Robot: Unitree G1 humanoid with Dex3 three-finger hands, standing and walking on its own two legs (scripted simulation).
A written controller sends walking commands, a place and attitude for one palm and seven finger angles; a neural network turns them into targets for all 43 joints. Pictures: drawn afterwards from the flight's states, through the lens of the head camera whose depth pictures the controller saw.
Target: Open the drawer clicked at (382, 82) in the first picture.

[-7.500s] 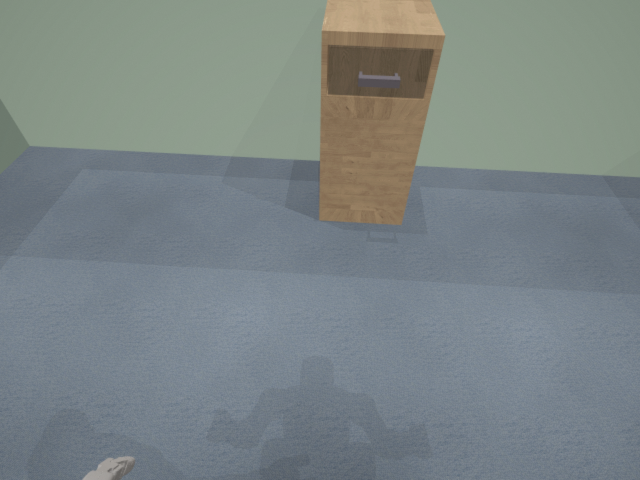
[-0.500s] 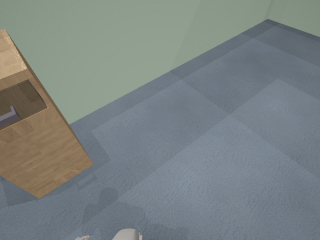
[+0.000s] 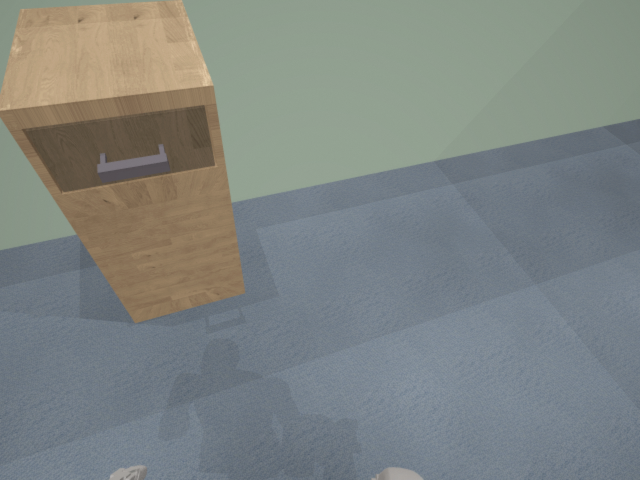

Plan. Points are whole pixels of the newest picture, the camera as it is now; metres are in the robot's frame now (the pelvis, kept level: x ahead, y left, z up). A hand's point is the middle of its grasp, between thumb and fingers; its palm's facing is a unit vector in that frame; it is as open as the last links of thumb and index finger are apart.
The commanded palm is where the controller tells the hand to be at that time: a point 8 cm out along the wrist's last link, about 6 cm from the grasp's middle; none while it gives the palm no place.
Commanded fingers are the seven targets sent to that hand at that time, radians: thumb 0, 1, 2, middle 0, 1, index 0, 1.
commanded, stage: turn to face it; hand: left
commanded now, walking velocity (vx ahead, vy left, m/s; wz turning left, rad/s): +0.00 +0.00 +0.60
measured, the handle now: (134, 160) +0.70 +0.43 -0.08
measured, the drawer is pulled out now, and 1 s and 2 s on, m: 0.00 0.00 0.00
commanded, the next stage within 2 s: take the last steps up to it in 0.54 s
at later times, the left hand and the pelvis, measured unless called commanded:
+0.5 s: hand out of the picture +0.01 +0.15 -0.14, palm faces +0.28 -0.91 -0.29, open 7.4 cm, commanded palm none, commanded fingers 0.00 0.90 0.90 -0.20 -0.30 -0.20 -0.30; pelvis -0.02 -0.06 +0.00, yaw +17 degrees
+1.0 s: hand out of the picture -0.07 +0.18 -0.17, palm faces +0.40 -0.89 -0.19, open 7.4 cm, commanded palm none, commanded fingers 0.00 0.90 0.90 -0.20 -0.30 -0.20 -0.30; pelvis -0.01 -0.01 +0.00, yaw +22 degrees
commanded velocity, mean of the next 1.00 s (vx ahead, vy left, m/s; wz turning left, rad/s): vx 0.11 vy -0.02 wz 0.25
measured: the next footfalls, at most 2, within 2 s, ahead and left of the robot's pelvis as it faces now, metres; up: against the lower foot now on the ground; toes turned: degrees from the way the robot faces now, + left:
right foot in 0.24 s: +0.05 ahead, -0.15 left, +0.00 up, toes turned +8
left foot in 0.70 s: -0.06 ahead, +0.09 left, +0.00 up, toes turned +23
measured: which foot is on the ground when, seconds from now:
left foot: down 0.00-0.24, up 0.26-0.68, down 0.70-1.00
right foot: up 0.00-0.22, down 0.24-0.70, up 0.72-1.00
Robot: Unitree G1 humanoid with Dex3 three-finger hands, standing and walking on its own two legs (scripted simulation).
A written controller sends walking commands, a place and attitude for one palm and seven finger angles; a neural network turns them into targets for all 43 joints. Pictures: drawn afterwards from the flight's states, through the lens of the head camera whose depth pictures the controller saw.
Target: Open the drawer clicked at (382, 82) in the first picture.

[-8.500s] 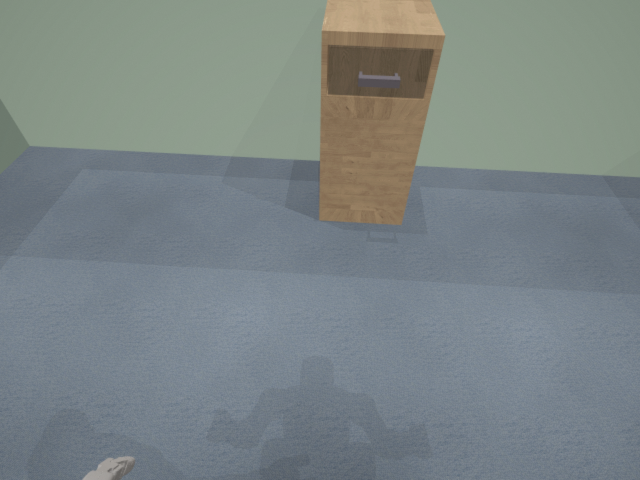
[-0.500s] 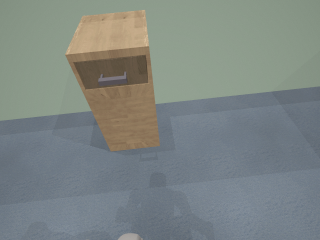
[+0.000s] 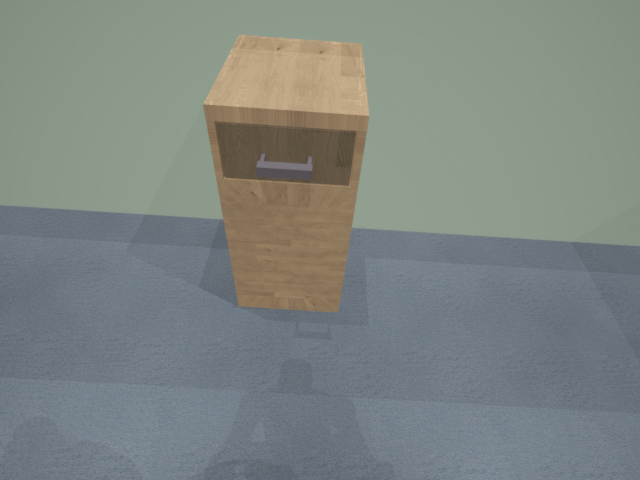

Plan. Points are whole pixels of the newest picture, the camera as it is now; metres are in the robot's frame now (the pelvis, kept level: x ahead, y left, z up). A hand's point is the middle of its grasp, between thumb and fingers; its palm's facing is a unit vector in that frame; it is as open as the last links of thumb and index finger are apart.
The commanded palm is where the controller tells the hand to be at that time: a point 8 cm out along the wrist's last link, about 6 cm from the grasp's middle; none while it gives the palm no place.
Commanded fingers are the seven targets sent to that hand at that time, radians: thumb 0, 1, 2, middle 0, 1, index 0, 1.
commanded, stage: take the last steps up to it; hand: left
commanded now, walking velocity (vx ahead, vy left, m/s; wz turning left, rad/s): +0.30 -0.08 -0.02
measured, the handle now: (285, 164) +0.82 +0.13 -0.09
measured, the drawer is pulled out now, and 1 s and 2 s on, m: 0.00 0.00 0.00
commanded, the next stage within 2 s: come to a stop and stand still in 0.72 s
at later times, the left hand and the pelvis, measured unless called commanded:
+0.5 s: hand out of the picture +0.13 +0.10 -0.17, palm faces +0.08 -0.98 -0.19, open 7.3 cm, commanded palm none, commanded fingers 0.00 0.90 0.90 -0.20 -0.30 -0.20 -0.30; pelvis +0.14 -0.07 +0.00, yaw +2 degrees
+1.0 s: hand (243, 384) +0.31 +0.15 -0.18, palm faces +0.09 -0.97 -0.21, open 7.3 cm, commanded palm none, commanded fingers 0.00 0.90 0.90 -0.20 -0.30 -0.20 -0.30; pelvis +0.28 -0.04 -0.01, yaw +2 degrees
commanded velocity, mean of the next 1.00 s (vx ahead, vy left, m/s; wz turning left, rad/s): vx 0.14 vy -0.03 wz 0.03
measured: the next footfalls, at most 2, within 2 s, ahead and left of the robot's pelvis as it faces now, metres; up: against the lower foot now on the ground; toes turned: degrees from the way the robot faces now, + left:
right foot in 0.20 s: +0.16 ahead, -0.16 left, +0.00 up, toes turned -8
left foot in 0.70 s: +0.32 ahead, +0.08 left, +0.00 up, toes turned +9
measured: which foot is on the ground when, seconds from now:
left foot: down 0.00-0.20, up 0.22-0.68, down 0.70-1.00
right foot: up 0.00-0.18, down 0.20-0.70, up 0.72-1.00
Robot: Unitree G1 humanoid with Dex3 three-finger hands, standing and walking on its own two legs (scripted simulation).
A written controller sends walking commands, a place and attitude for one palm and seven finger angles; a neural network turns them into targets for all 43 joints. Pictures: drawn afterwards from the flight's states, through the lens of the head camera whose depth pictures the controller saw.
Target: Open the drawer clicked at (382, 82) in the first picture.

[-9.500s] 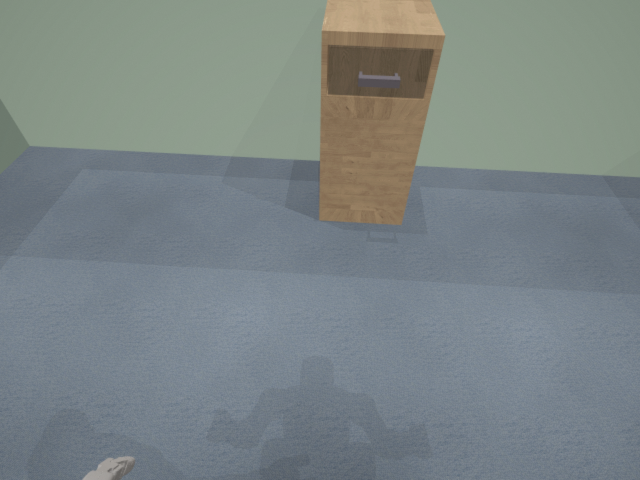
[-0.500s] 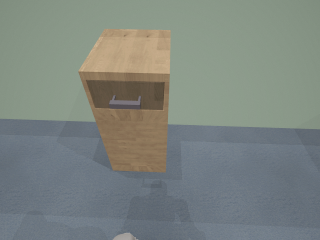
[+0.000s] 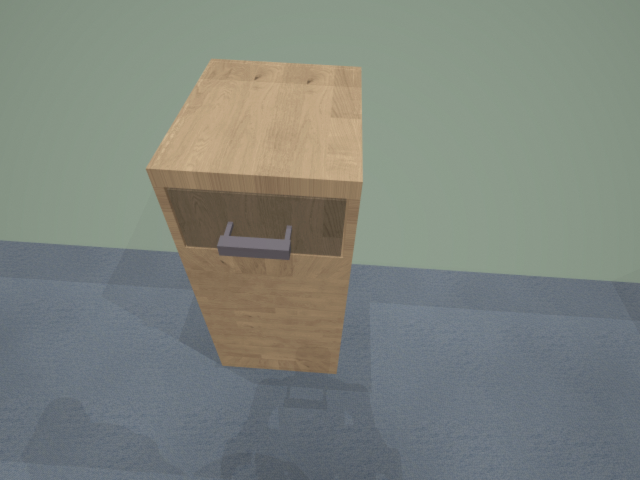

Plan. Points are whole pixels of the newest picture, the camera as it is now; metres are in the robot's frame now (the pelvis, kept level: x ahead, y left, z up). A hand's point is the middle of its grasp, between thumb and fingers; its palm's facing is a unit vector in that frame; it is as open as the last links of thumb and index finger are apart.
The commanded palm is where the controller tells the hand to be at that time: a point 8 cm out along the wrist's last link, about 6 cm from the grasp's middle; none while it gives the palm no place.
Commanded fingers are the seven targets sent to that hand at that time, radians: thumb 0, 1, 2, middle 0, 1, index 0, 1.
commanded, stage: come to a stop and stand still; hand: left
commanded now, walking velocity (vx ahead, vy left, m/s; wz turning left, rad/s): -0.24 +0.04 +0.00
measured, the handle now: (257, 238) +0.54 +0.15 -0.08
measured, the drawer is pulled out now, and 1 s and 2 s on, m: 0.00 0.00 0.00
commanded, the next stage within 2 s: look again from close up in 1.36 s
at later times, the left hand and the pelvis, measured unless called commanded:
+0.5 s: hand out of the picture +0.04 +0.20 -0.17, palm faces +0.06 -0.97 -0.25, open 7.4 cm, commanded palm none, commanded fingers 0.00 0.90 0.90 -0.20 -0.30 -0.20 -0.30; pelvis -0.04 +0.00 -0.01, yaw +1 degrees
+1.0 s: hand out of the picture -0.09 +0.20 -0.17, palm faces +0.07 -0.98 -0.19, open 7.4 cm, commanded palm none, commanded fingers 0.00 0.90 0.90 -0.20 -0.30 -0.20 -0.30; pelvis -0.11 +0.02 -0.01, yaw +0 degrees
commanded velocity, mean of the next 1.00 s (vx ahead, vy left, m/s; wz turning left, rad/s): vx -0.04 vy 0.03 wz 0.00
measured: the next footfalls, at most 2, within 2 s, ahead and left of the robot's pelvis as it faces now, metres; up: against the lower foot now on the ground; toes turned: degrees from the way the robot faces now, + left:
right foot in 0.06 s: +0.10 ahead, -0.13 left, +0.00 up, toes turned -6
left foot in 0.46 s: -0.04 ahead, +0.12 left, +0.00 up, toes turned +3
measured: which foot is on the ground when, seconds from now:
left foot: down 0.00-0.10, up 0.12-0.44, down 0.46-1.00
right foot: up 0.00-0.04, down 0.06-0.86, up 0.88-1.00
